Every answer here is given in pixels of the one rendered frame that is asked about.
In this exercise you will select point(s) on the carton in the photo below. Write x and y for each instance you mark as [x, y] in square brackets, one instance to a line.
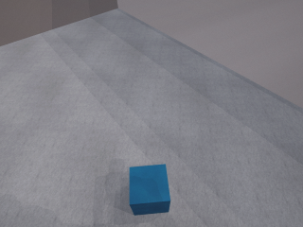
[149, 189]

